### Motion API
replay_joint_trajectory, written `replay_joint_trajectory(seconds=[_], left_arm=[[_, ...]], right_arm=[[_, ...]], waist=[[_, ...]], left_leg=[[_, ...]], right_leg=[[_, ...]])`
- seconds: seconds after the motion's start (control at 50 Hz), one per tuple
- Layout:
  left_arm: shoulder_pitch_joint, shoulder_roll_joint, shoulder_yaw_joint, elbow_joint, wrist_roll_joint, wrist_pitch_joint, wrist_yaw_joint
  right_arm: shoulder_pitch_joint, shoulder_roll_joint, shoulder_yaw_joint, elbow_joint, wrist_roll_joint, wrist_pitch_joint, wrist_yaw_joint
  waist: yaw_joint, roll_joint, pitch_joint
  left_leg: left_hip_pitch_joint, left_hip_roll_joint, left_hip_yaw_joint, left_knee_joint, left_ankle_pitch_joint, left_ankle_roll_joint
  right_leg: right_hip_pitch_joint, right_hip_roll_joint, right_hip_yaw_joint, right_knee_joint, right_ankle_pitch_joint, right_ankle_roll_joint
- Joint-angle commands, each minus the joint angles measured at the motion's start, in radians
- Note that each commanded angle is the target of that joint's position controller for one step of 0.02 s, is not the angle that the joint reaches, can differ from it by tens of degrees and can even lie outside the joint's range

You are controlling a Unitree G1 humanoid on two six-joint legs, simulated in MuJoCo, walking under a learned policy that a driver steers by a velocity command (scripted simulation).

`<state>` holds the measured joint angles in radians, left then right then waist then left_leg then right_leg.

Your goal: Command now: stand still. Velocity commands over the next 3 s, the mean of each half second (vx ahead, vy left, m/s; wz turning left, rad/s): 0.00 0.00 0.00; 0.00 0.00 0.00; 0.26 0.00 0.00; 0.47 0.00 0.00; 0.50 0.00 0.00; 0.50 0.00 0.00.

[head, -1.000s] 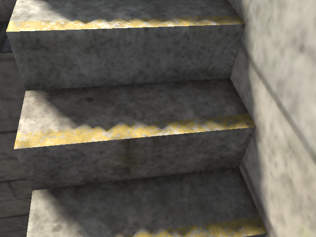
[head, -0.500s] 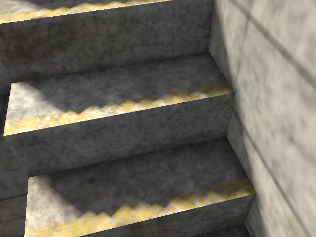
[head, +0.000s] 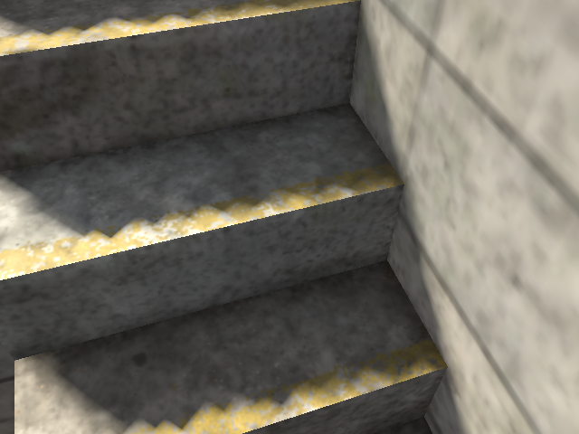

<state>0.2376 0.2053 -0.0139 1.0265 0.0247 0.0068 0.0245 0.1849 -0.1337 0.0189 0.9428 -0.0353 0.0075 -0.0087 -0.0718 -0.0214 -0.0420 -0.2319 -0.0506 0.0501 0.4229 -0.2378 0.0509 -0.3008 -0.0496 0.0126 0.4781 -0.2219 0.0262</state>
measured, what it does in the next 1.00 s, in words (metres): stands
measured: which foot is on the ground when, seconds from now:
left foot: down 0.00-1.00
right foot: down 0.00-1.00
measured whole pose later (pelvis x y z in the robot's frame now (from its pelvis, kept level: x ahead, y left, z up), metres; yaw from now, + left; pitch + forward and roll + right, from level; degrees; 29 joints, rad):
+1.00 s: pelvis -0.01 -0.05 +0.01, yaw -1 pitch +2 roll +1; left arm 0.23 0.23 0.01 1.10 0.04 -0.03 0.02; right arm 0.18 -0.17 -0.01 1.07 -0.01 0.07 -0.05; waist -0.04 -0.03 0.00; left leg -0.17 0.02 0.03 0.32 -0.18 -0.03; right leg -0.24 0.03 0.00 0.38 -0.16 -0.04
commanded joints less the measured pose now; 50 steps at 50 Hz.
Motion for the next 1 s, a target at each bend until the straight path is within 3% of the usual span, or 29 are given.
replay_joint_trajectory(seconds=[0.02,0.14,0.16,0.18,0.2,0.22,0.28,0.56,0.62,0.64,0.7,0.72,1.0], left_arm=[[0.024,0.061,0.009,-0.003,0.002,-0.019,0.004],[0.054,0.096,0.007,0.029,0.005,-0.019,0.010],[0.056,0.113,0.011,0.029,0.008,-0.018,0.011],[0.054,0.109,0.010,0.040,0.004,-0.021,0.018],[0.041,0.070,-0.002,0.044,0.020,-0.024,0.022],[0.018,0.100,0.003,0.034,0.012,-0.033,0.016],[0.030,0.115,0.007,0.059,0.005,-0.040,0.011],[0.003,0.115,0.015,0.070,0.009,-0.038,0.003],[0.021,0.114,0.015,0.066,0.014,-0.039,0.005],[0.018,0.123,0.021,0.071,0.018,-0.036,0.003],[0.016,0.130,0.026,0.064,0.014,-0.035,-0.002],[0.021,0.130,0.029,0.061,0.006,-0.042,0.004],[0.044,0.134,0.040,0.046,0.018,-0.036,0.002]], right_arm=[[-0.001,-0.072,-0.018,-0.009,0.002,0.002,-0.001],[-0.014,-0.081,-0.021,0.032,0.005,0.015,-0.004],[-0.024,-0.098,-0.024,0.023,-0.003,0.019,-0.002],[-0.028,-0.097,-0.026,0.024,-0.010,0.022,0.000],[-0.046,-0.052,-0.010,0.024,-0.010,0.034,0.002],[-0.038,-0.081,-0.025,0.033,0.006,0.047,-0.006],[-0.018,-0.102,-0.034,0.043,0.006,0.057,-0.016],[-0.030,-0.105,-0.038,0.069,0.012,0.056,-0.026],[-0.023,-0.103,-0.035,0.071,0.023,0.048,-0.027],[0.003,-0.094,-0.029,0.092,0.031,0.054,-0.035],[0.009,-0.113,-0.030,0.098,0.027,0.060,-0.041],[-0.003,-0.116,-0.031,0.093,0.009,0.059,-0.043],[0.020,-0.130,-0.044,0.104,0.023,0.049,-0.047]], waist=[[-0.003,0.006,-0.050],[0.001,0.011,-0.038],[0.006,0.013,-0.033],[0.002,0.000,-0.040],[0.009,0.038,-0.043],[0.012,0.025,0.008],[0.011,0.017,0.009],[0.023,0.007,-0.001],[0.026,-0.005,-0.002],[0.024,-0.036,0.011],[0.026,0.002,0.005],[0.034,0.025,0.004],[0.032,0.016,0.037]], left_leg=[[0.057,0.129,-0.115,-0.090,0.211,0.042],[0.042,0.124,-0.104,-0.093,0.199,0.040],[0.032,0.120,-0.097,-0.081,0.195,0.036],[0.033,0.128,-0.106,-0.092,0.174,0.026],[0.043,0.124,-0.109,-0.103,0.178,0.020],[0.047,0.134,-0.115,-0.121,0.174,0.007],[0.063,0.133,-0.112,-0.135,0.163,0.002],[0.036,0.136,-0.110,-0.136,0.116,-0.001],[0.041,0.147,-0.102,-0.125,0.123,-0.009],[0.048,0.150,-0.108,-0.130,0.118,-0.022],[0.052,0.148,-0.102,-0.128,0.108,-0.035],[0.050,0.151,-0.101,-0.131,0.180,-0.038],[0.055,0.159,-0.098,-0.160,0.125,-0.041]], right_leg=[[0.025,-0.056,0.042,-0.046,0.223,-0.087],[0.026,-0.057,0.042,-0.047,0.217,-0.087],[0.027,-0.058,0.046,-0.046,0.205,-0.090],[0.021,-0.059,0.039,-0.052,0.190,-0.089],[0.011,-0.064,0.046,-0.064,0.167,-0.082],[-0.008,-0.068,0.060,-0.086,0.144,-0.079],[-0.001,-0.068,0.071,-0.104,0.126,-0.078],[0.051,-0.065,0.103,-0.137,0.090,-0.087],[0.061,-0.063,0.104,-0.141,0.135,-0.092],[0.071,-0.066,0.113,-0.141,0.196,-0.074],[0.094,-0.066,0.120,-0.138,0.225,-0.072],[0.090,-0.066,0.116,-0.141,0.230,-0.080],[0.080,-0.056,0.135,-0.181,0.095,-0.080]])
Next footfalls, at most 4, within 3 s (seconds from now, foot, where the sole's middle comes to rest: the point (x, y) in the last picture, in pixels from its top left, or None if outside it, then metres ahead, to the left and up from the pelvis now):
2.08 right None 0.13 -0.18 -0.61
2.58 left None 0.00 0.12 -0.78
2.88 right None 0.03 -0.11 -0.78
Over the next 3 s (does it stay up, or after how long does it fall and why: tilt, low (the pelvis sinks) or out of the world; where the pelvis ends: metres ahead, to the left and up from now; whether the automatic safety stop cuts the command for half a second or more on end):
stays up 0.01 0.02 -0.01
